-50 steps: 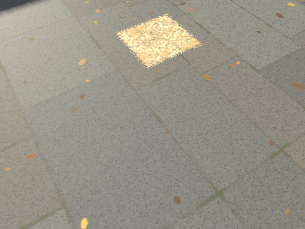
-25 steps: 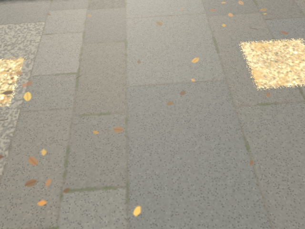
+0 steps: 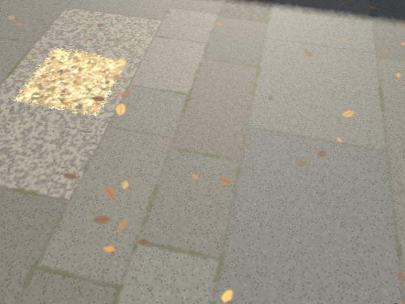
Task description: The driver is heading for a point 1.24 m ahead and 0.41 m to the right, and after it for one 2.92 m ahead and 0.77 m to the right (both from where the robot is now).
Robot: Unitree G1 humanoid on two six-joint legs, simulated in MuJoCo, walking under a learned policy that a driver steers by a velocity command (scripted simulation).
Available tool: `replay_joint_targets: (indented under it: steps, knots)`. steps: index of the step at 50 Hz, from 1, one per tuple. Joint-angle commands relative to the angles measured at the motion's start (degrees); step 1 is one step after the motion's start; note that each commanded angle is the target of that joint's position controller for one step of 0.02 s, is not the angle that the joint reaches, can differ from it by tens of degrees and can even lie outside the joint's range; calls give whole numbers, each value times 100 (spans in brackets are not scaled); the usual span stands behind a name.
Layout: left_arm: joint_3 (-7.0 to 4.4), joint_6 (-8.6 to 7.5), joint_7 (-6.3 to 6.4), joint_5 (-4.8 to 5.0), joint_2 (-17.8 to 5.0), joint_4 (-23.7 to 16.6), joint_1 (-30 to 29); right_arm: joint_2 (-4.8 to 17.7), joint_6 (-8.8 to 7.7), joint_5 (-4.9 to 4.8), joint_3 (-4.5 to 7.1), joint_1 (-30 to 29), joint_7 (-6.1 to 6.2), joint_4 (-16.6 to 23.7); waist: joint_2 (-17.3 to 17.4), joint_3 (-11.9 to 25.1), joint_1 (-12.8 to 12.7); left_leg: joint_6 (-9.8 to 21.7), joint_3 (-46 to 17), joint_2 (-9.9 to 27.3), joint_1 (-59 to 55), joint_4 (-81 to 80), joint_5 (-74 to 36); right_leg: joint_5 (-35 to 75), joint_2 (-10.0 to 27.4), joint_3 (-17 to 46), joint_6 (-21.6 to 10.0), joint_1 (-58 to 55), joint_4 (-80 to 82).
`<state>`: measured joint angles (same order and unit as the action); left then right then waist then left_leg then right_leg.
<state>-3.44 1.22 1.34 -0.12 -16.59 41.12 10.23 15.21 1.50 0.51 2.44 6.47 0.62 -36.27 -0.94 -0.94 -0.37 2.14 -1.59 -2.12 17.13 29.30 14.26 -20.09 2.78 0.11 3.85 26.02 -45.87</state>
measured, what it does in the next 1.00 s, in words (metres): steps on the spot: right foot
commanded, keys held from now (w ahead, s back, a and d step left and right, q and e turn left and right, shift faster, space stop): shift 1.00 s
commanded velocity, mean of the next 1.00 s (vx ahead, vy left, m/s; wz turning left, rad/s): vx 0.00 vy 0.00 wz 0.05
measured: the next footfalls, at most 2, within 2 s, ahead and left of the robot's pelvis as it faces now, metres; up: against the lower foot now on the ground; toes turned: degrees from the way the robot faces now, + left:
right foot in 0.06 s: +0.06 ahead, -0.14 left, +0.00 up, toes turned -1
left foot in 1.46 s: +0.15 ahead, +0.13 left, +0.00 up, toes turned +6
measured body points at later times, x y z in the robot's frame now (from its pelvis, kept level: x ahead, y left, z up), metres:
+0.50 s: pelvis +0.03 -0.03 +0.00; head +0.03 -0.03 +0.45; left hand +0.17 +0.21 -0.11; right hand +0.13 -0.29 -0.13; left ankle +0.01 +0.10 -0.74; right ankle +0.02 -0.14 -0.74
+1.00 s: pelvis +0.03 -0.04 +0.00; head +0.03 -0.05 +0.45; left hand +0.11 +0.21 -0.13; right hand +0.09 -0.30 -0.15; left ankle +0.01 +0.10 -0.74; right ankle +0.02 -0.14 -0.74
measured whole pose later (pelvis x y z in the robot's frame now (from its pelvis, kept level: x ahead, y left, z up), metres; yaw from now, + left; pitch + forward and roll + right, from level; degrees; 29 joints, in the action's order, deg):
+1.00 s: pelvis +0.03 -0.04 +0.00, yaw +1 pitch -2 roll +0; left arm -1.5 -1.1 1.2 -0.2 -12.2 52.0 12.6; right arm 12.6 1.4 0.2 2.9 11.7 3.0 -58.8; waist 0.4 -2.1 0.3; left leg -2.4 -3.9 0.9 9.7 27.6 16.4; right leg -16.5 -0.9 -2.3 -2.1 10.9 -28.8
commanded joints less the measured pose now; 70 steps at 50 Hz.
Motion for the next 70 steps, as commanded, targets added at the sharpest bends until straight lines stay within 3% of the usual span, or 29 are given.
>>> replay_joint_targets:
  steps: [1,2,3,4,5,6,7,10,18,34,56,57,58,59,60,61,62,63,65,67,68,69,70]
  knots:
    - [-89,-99,-37,7,-432,-406,-16,729,-78,-35,165,-149,-19,217,951,555,12,1048,-1166,1379,-161,-610,-1407,367,-67,-63,-151,-877,1046]
    - [-63,-128,-60,-34,-345,-358,130,591,-90,-71,103,-171,-28,161,849,498,-135,847,-1114,1224,35,-521,-983,1042,-113,-120,-247,-1372,1849]
    - [-52,-161,-60,-141,-419,-372,169,381,-136,-21,27,67,-37,58,578,532,-89,508,-1035,955,249,-389,-396,1830,126,227,-336,-1883,2167]
    - [-123,-181,-22,-190,-867,-484,129,310,-186,101,8,395,-59,7,-301,556,242,138,-672,447,472,122,414,2993,820,903,-592,-2115,2161]
    - [-81,-198,-41,-157,-723,-412,-187,252,-191,97,15,589,-46,-14,-1107,621,533,-117,-274,253,-67,48,630,2022,1018,1070,-1040,-1305,2264]
    - [-1,-228,-84,-122,-366,-525,-445,499,-159,119,58,320,-17,-87,-864,401,355,-229,-262,310,-376,-68,281,1056,715,914,-964,-920,2360]
    - [10,-250,-94,-133,-316,-501,-394,597,-123,90,105,100,-3,-94,-662,247,197,-195,-262,260,-281,-49,130,663,476,679,-763,-902,2306]
    - [18,-339,-75,-99,-378,-433,-121,456,-48,58,91,120,16,-176,-391,193,89,-88,-400,322,-230,-141,-194,764,295,430,-572,-1050,2120]
    - [69,-289,-19,-60,-216,-462,-54,315,-125,11,95,365,38,-561,104,342,18,-164,-414,353,-256,-132,-767,1447,160,249,-639,-1428,1812]
    - [62,-301,-41,-31,-132,60,80,358,-54,-15,142,565,203,-1306,65,151,85,-261,-394,396,-634,-224,-1026,1603,62,180,-646,-1385,2021]
    - [91,-266,24,4,-173,1188,308,277,-79,-38,117,682,272,-2381,59,-77,52,-346,-226,365,-650,-573,-808,1307,18,236,-708,-1526,2431]
    - [30,-236,47,48,-321,1301,532,242,-77,-85,121,861,276,-2481,-98,186,1,-296,123,93,-581,-230,367,-215,-28,276,-836,-1717,2546]
    - [-61,-212,61,129,-578,1373,781,258,-103,-137,134,783,256,-2427,-430,25,-133,-237,382,-83,10,371,1432,-2126,319,864,-1107,-1757,2917]
    - [-143,-230,68,186,-827,1438,1122,289,-187,-170,143,416,215,-2208,-889,-274,-309,-185,554,-32,836,1237,1733,-3594,1121,2010,-1519,-1803,3618]
    - [-204,-321,83,174,-1015,1449,1209,266,-305,-237,123,-124,150,-1893,-1195,-791,-435,-77,193,370,1542,2229,1674,-3887,1926,3252,-1977,-1517,4271]
    - [-156,-457,82,84,-862,1336,957,307,-425,-275,145,-385,98,-1737,-864,-1057,-335,2,-113,675,2155,2881,1499,-3200,2154,3527,-2062,-1571,4391]
    - [-103,-573,62,60,-646,1241,694,263,-536,-250,155,-219,43,-1783,-556,-901,-137,92,-235,867,2421,3090,1120,-2463,2006,3179,-1891,-1825,4225]
    - [-79,-632,36,102,-519,1172,568,243,-630,-226,171,15,-4,-1860,-387,-595,-28,144,-219,958,2391,2957,848,-1951,1785,2706,-1701,-2019,4101]
    - [-102,-639,20,187,-565,1128,576,205,-739,-219,191,90,-37,-1911,-447,-237,-28,43,96,877,1762,2031,527,-1237,1303,1743,-1417,-1952,4062]
    - [-141,-619,20,212,-706,1092,513,24,-773,-210,143,123,-52,-1930,-626,-148,60,-108,417,633,734,1122,287,-865,921,1066,-1345,-1349,4009]
    - [-175,-550,-77,-199,-737,1292,743,10,-535,246,133,140,-279,-1817,-696,-85,79,-126,803,317,270,656,687,-1256,738,795,-1446,-1156,3964]
    - [-203,-511,-118,-229,-727,1276,686,9,-417,233,163,238,-329,-1794,-729,-222,138,-156,1017,235,-152,439,436,-1389,763,732,-1499,-820,3816]
    - [-221,-485,-138,-141,-741,1221,504,-5,-369,165,163,548,-321,-1836,-596,-265,317,-141,1173,208,-741,154,-15,-1671,796,679,-1504,-362,3608]
Over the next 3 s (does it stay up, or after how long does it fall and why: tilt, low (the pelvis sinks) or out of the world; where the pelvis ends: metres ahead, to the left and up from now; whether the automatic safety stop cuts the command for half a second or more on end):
stays up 1.21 -0.45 -0.01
